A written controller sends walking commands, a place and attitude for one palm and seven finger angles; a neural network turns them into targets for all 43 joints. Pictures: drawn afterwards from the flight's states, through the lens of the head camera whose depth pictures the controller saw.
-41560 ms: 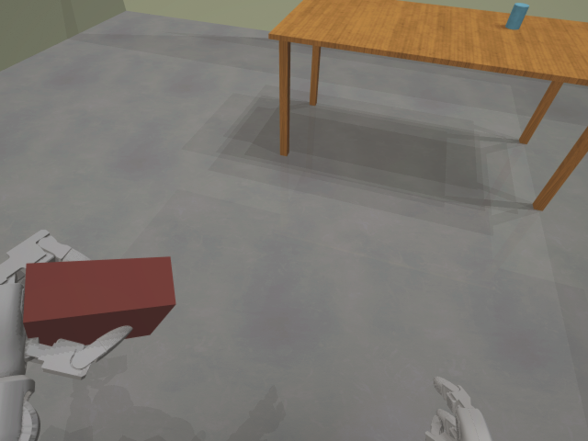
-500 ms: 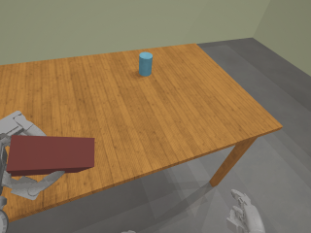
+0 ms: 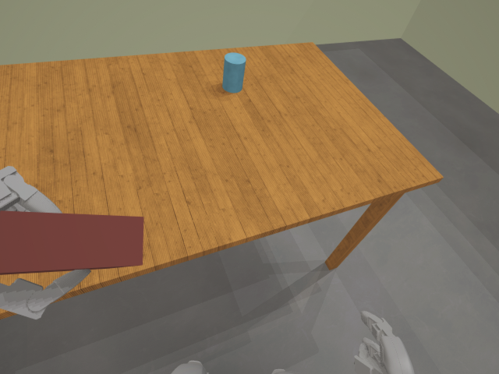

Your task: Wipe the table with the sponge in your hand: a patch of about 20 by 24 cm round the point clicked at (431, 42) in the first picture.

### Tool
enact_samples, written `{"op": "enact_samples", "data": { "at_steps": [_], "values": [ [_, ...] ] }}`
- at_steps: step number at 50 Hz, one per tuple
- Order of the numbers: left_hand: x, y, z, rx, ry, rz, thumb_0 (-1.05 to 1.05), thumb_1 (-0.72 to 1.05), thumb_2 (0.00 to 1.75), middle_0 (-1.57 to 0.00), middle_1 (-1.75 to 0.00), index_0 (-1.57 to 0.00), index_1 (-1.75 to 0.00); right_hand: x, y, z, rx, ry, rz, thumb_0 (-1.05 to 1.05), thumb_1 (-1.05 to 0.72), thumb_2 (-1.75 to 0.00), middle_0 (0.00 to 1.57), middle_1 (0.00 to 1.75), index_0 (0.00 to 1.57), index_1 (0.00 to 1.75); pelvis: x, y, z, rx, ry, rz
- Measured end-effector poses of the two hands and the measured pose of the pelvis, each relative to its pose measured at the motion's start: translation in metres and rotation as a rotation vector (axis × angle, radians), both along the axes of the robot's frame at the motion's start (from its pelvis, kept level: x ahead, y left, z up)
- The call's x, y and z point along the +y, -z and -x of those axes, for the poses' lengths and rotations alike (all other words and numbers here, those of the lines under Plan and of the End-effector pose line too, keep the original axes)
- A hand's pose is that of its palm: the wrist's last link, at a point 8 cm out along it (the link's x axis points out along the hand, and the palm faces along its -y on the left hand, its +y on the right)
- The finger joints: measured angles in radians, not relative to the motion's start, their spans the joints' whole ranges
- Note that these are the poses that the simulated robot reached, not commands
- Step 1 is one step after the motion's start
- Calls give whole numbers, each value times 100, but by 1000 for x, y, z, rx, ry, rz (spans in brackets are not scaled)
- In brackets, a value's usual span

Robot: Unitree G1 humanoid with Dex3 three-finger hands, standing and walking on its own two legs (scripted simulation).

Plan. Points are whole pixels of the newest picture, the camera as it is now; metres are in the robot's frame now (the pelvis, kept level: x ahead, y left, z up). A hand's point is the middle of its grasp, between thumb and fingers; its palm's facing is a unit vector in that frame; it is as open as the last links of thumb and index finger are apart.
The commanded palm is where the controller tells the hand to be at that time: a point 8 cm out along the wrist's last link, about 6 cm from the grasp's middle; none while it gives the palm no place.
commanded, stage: step back with the hand held close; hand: left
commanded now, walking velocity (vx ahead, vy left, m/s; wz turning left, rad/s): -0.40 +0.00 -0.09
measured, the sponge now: (87, 246) +0.23 +0.22 +0.14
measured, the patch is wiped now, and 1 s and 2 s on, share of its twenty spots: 1.00 1.00 1.00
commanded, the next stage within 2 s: stop stepping back and stand still in 0.26 s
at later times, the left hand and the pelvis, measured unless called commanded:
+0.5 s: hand out of the picture +0.04 +0.25 +0.17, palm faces +0.38 -0.86 -0.34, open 9.4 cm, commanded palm -0.02 +0.28 +0.19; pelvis -0.18 +0.00 -0.01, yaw +0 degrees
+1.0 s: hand out of the picture -0.11 +0.22 +0.17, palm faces +0.38 -0.87 -0.33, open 9.4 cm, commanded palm -0.16 +0.26 +0.19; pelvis -0.32 -0.02 -0.01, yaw +0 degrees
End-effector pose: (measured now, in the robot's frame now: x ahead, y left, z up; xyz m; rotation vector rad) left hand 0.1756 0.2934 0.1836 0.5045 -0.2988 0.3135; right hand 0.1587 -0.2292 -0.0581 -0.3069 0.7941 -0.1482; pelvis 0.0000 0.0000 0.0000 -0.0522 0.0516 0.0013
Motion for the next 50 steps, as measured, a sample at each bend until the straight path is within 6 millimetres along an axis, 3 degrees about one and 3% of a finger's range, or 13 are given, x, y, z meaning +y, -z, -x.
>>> {"op": "enact_samples", "data": {
  "at_steps": [6, 12, 19, 22, 26, 34, 38, 44, 50],
  "values": [
    [-16, -6, 32, -22, 18, 56, -2, -48, 106, -80, -140, -83, -143, 14, -3, 24, -50, -62, -52, 1, -90, -90, 20, 30, 20, 30, -3, -5, 33, -16, 23, 4],
    [-36, -10, 74, -35, 83, 33, -2, -48, 106, -80, -140, -83, -143, 6, -1, 56, -111, -56, -86, 1, -90, -90, 21, 30, 20, 30, -12, -1, 80, -53, 15, 49],
    [-25, -9, 128, -106, 82, 85, -2, -49, 106, -80, -140, -83, -143, -10, -19, 117, -83, -6, 5, 1, -90, -90, 20, 30, 20, 30, -10, -3, 127, -27, 0, -27],
    [-11, 0, 151, -130, 67, 69, -2, -48, 106, -80, -140, -83, -143, -15, -17, 139, -125, 3, 44, 1, -90, -90, 20, 30, 20, 30, 0, 11, 155, -13, -30, -21],
    [-2, 9, 186, -67, 12, 61, -2, -48, 106, -80, -140, -83, -143, -12, -16, 180, -158, 32, 6, 1, -90, -90, 20, 30, 20, 30, 1, 11, 188, -56, 6, -54],
    [-18, -2, 247, -53, -21, 59, -2, -48, 106, -80, -140, -83, -143, -2, 15, 258, -64, -10, -95, 1, -90, -90, 20, 30, 20, 30, -10, 6, 229, -75, -8, -36],
    [-26, -4, 272, -73, -25, 57, -2, -48, 106, -80, -140, -83, -143, -3, 32, 281, -24, -35, -117, 1, -90, -90, 20, 30, 20, 30, -17, 11, 257, -109, -41, 4],
    [-34, -3, 300, -98, 18, 108, -2, -49, 106, -80, -140, -83, -143, -14, 11, 309, -52, -4, -99, 1, -90, -90, 20, 30, 20, 30, -26, 3, 288, -43, -16, -42],
    [-32, 2, 328, -103, 31, 65, -2, -49, 106, -80, -140, -83, -143, -28, 1, 329, -170, 30, -35, 1, -90, -90, 20, 30, 20, 30, -21, 15, 321, -37, -2, -81]
  ]
}}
